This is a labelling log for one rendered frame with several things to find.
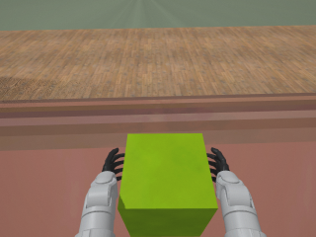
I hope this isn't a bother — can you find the left robot forearm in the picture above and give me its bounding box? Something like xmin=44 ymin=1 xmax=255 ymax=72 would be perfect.
xmin=74 ymin=171 xmax=119 ymax=237

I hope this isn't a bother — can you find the robot left hand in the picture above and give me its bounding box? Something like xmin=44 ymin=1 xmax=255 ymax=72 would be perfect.
xmin=102 ymin=148 xmax=125 ymax=181

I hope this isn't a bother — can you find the right robot forearm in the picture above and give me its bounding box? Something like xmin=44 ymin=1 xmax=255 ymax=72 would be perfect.
xmin=215 ymin=170 xmax=267 ymax=237

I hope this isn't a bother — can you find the robot right hand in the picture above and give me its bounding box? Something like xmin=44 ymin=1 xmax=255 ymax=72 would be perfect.
xmin=206 ymin=147 xmax=230 ymax=183

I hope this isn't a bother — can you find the carton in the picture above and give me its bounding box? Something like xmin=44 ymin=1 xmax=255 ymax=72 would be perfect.
xmin=118 ymin=133 xmax=218 ymax=237

